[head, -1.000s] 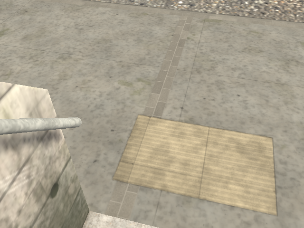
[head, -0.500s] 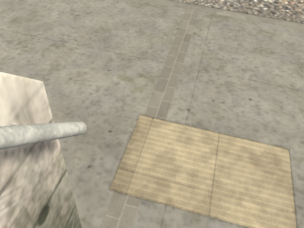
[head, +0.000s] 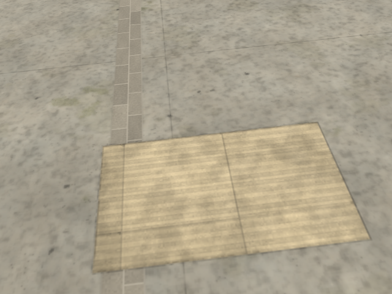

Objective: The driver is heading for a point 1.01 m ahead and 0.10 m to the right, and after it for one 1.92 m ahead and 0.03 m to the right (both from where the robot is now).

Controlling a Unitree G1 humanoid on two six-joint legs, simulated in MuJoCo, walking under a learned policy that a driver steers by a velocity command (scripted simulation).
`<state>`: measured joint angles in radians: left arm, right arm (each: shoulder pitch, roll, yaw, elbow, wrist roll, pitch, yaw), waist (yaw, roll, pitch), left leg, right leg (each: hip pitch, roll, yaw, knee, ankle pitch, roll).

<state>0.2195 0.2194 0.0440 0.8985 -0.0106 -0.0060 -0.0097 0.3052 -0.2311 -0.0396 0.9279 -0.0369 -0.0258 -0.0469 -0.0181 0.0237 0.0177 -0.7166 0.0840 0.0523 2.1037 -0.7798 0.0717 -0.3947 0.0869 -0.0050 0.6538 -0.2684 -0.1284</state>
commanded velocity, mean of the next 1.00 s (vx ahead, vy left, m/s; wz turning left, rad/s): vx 0.50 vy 0.00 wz -0.35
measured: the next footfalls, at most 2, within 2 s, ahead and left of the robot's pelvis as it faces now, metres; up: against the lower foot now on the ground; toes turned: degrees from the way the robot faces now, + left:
left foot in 0.46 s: +0.29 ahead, +0.15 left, -0.22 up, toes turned -14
right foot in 0.98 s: +0.63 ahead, -0.08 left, -0.44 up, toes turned -20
